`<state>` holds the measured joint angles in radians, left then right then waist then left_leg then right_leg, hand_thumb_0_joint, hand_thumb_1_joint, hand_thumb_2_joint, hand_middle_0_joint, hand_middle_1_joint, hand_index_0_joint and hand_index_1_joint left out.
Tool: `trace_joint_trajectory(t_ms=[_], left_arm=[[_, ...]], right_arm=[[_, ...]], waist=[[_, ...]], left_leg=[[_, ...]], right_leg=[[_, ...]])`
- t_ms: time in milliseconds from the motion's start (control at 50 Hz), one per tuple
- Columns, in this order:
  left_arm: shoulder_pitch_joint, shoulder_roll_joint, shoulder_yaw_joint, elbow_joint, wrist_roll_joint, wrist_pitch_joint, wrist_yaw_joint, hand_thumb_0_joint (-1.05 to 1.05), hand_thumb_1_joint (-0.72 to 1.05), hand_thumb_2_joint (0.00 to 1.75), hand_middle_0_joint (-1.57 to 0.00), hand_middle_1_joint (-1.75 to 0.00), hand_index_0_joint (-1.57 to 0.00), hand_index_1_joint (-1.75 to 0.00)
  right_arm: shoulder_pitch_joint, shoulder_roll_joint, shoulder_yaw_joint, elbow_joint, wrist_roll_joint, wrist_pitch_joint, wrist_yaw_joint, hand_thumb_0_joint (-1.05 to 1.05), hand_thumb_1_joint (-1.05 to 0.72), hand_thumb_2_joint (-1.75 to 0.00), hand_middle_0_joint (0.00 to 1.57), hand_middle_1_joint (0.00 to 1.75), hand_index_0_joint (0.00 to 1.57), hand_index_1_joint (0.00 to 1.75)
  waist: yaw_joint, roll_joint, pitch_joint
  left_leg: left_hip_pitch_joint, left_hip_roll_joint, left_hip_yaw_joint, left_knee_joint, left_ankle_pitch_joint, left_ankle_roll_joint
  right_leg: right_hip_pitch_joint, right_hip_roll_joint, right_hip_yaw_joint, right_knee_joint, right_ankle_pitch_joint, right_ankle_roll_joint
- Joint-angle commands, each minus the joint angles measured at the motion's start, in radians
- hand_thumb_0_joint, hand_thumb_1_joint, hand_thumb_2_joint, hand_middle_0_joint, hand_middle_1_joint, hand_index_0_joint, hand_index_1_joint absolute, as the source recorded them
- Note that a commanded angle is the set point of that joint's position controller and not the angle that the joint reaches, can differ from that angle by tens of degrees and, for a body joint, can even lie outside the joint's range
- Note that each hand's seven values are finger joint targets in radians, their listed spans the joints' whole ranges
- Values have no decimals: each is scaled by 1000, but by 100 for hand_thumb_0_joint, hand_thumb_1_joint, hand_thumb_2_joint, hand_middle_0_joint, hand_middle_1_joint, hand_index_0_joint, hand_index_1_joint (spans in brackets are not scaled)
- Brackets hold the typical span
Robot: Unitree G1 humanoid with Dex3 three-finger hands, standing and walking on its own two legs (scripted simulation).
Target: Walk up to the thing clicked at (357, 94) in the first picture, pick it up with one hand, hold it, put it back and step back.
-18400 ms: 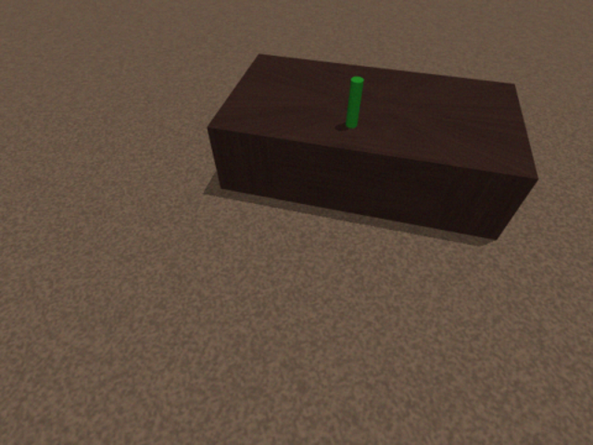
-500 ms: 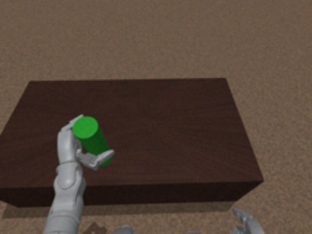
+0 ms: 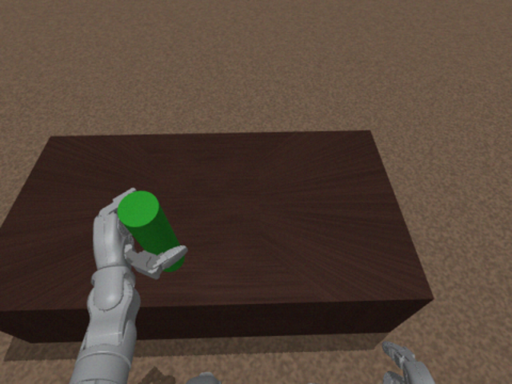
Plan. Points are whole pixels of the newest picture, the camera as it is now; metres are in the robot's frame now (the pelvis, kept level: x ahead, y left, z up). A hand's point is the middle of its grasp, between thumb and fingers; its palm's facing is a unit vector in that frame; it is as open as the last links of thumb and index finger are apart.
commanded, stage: hold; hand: left
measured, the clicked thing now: (157, 238) +0.32 +0.16 +0.06
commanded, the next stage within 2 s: crouch in 0.02 s
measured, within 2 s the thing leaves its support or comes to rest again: neither
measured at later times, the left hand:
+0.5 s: hand (156, 231) +0.37 +0.18 -0.01, palm faces +0.22 -0.98 -0.02, open 8.9 cm
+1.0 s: hand (162, 224) +0.46 +0.21 -0.12, palm faces +0.28 -0.96 -0.01, open 8.8 cm
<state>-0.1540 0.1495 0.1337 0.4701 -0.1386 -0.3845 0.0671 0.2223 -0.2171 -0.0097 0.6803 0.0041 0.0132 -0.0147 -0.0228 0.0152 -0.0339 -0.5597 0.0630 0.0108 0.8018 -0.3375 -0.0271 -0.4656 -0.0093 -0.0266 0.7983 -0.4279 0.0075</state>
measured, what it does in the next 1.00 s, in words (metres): lowers itself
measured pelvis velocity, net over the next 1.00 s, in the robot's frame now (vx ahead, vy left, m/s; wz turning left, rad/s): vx -0.04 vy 0.01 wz -0.06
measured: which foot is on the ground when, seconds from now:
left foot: down 0.00-1.00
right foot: down 0.00-1.00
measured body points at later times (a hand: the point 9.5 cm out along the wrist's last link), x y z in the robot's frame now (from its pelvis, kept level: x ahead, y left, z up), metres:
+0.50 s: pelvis -0.02 +0.00 -0.03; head +0.07 +0.01 +0.41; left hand +0.35 +0.24 +0.00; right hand +0.10 -0.26 -0.15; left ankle +0.04 +0.14 -0.70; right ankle -0.01 -0.12 -0.70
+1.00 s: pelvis -0.04 +0.01 -0.14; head +0.13 +0.03 +0.28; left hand +0.44 +0.26 -0.12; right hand -0.01 -0.25 -0.27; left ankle +0.04 +0.14 -0.70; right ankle -0.01 -0.12 -0.70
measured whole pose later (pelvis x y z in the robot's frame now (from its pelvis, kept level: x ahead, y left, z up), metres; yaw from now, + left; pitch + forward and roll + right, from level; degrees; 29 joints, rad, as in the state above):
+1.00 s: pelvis -0.04 +0.01 -0.14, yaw -4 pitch +29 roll -4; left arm -0.76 0.41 0.48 1.11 -0.06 -0.61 0.01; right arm 0.25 -0.22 0.01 0.74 -0.06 0.05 0.06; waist -0.14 0.03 -0.16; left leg -1.48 0.11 -0.05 1.49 -0.53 -0.02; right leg -1.36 0.03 -0.04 1.47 -0.62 0.01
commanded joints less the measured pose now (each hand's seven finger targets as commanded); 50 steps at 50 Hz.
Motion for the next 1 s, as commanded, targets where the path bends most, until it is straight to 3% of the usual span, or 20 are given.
trace_joint_trajectory(t_ms=[0, 80, 100, 120, 160, 260, 300, 340, 360, 440, 480, 560, 640, 660, 680, 760, 860, 900, 940, 980], left_arm=[[-340, 133, 39, -306, -4, -93, 5, 0, 3, 134, -138, -155, -140, -156], [-290, 116, 43, -229, -6, -84, 9, 0, 3, 134, -139, -155, -141, -156], [-317, 133, 57, -265, -11, -87, 10, 0, 11, 141, -134, -157, -137, -157], [-357, 152, 60, -302, -8, -91, 10, 0, 3, 133, -137, -152, -139, -153], [-312, 121, 35, -218, -3, -82, -2, 0, 3, 132, -138, -153, -140, -153], [-377, 125, 65, -119, -4, -107, -6, 0, -1, 130, -139, -154, -142, -153], [-418, 134, 72, -75, 2, -134, -8, 0, -1, 130, -139, -154, -142, -153], [-465, 171, 116, -19, 7, -165, -11, 0, 1, 129, -137, -153, -140, -152], [-488, 157, 105, 20, 9, -183, -16, 0, -1, 129, -137, -153, -140, -152], [-647, 249, 164, 149, 17, -263, -32, 0, 0, 129, -138, -153, -141, -152], [-753, 279, 171, 151, 16, -305, -42, 0, -1, 128, -139, -153, -142, -152], [-819, 333, 221, 271, 13, -333, -56, 0, 1, 130, -136, -150, -138, -150], [-850, 362, 247, 353, 19, -335, -78, 0, 3, 133, -136, -150, -138, -151], [-833, 387, 284, 409, 21, -329, -79, 0, 4, 132, -137, -150, -139, -151], [-893, 382, 256, 334, 26, -334, -78, 0, 6, 134, -138, -151, -139, -152], [-938, 458, 326, 359, 32, -325, -64, 0, 8, 135, -139, -152, -140, -153], [-1003, 520, 366, 352, 58, -323, -49, 0, 10, 135, -137, -150, -139, -151], [-990, 490, 358, 411, 61, -312, -53, 0, 13, 135, -138, -151, -140, -151], [-1003, 526, 372, 418, 68, -305, -51, 0, 11, 135, -139, -151, -141, -152], [-1025, 502, 359, 418, 72, -307, -57, 0, 13, 137, -141, -153, -142, -153]], right_arm=[[-32, -128, -44, -128, -7, -40, -11, 0, -91, -90, 20, 30, 20, 30], [-39, -125, -41, -125, -7, -42, -10, 0, -92, -90, 20, 30, 20, 30], [-38, -126, -43, -128, -4, -41, -13, 0, -89, -90, 20, 30, 20, 30], [-37, -127, -43, -124, -6, -42, -15, 0, -90, -90, 20, 30, 20, 30], [-34, -126, -43, -117, -7, -42, -15, 0, -90, -90, 20, 30, 20, 30], [-28, -131, -51, -100, -12, -46, -6, 0, -89, -90, 20, 30, 20, 30], [-6, -136, -57, -84, -20, -46, 0, 0, -89, -90, 20, 30, 20, 30], [-1, -146, -64, -77, -22, -48, 8, 0, -89, -90, 20, 30, 20, 30], [8, -143, -61, -74, -26, -47, 10, 0, -89, -90, 20, 30, 20, 30], [49, -150, -62, -46, -43, -48, 22, 0, -89, -90, 20, 30, 20, 30], [55, -148, -55, -58, -50, -50, 28, 0, -89, -90, 20, 30, 20, 30], [93, -167, -53, -60, -60, -38, 40, 0, -89, -90, 20, 30, 20, 30], [117, -188, -51, -46, -65, -20, 54, 0, -89, -90, 20, 30, 20, 30], [127, -201, -54, -34, -68, -14, 54, 0, -90, -90, 20, 30, 20, 30], [115, -193, -50, -44, -68, -13, 57, 0, -89, -90, 20, 30, 20, 30], [140, -203, -50, -22, -67, -1, 61, 0, -90, -90, 20, 30, 20, 30], [148, -200, -45, -10, -72, 12, 62, 0, -90, -90, 20, 30, 20, 30], [158, -203, -49, -2, -73, 13, 62, 0, -90, -90, 20, 30, 20, 30], [151, -206, -46, 4, -73, 13, 62, 0, -91, -91, 20, 30, 20, 30], [162, -207, -45, 7, -79, 13, 64, 0, -91, -91, 20, 30, 20, 30]], waist=[[3, 18, -298], [-2, -18, -256], [4, -16, -286], [0, 2, -292], [-13, -22, -256], [-26, -26, -204], [-36, -24, -251], [-37, -10, -238], [-41, -25, -257], [-69, 7, -338], [-73, 43, -420], [-71, 76, -577], [-66, 118, -647], [-65, 108, -638], [-60, 138, -654], [-79, 113, -712], [-95, 127, -704], [-117, 116, -695], [-108, 129, -693], [-120, 160, -720]], left_leg=[[232, -36, -1, -86, 192, 33], [195, -37, 0, -90, 155, 34], [200, -39, 3, -88, 162, 35], [212, -40, 6, -84, 169, 36], [185, -39, 1, -79, 169, 40], [120, -34, -6, -61, 96, 40], [119, -28, -15, -32, 110, 40], [73, -27, -19, -2, 95, 38], [54, -23, -24, 19, 87, 38], [-47, -24, -32, 151, 70, 42], [-91, -26, -38, 213, 42, 39], [-161, -22, -50, 335, 106, 45], [-209, -15, -61, 408, 165, 47], [-226, -11, -67, 415, 153, 47], [-224, -7, -66, 420, 147, 44], [-287, 0, -75, 481, 148, 52], [-389, 2, -78, 516, 49, 52], [-408, 6, -85, 533, 36, 52], [-421, 8, -87, 551, 29, 52], [-399, 12, -98, 574, 73, 48]], right_leg=[[23, 20, 1, -129, 286, -4], [21, 21, 2, -136, 255, -2], [36, 16, 7, -139, 267, 0], [34, 12, 15, -145, 278, 2], [13, 14, 10, -136, 282, 3], [-80, 16, 6, -112, 206, -6], [-111, 20, 1, -78, 210, -9], [-170, 20, 3, -41, 190, -14], [-193, 21, 1, -19, 180, -16], [-335, 21, 9, 92, 152, -18], [-397, 20, 17, 149, 117, -22], [-466, 25, 27, 242, 156, -21], [-553, 42, 1, 332, 198, -30], [-587, 45, -7, 348, 177, -32], [-607, 48, -6, 359, 165, -36], [-621, 52, -9, 408, 182, -32], [-673, 53, -8, 444, 102, -34], [-700, 54, -14, 460, 91, -35], [-738, 56, -12, 478, 75, -38], [-788, 56, -29, 520, 98, -44]])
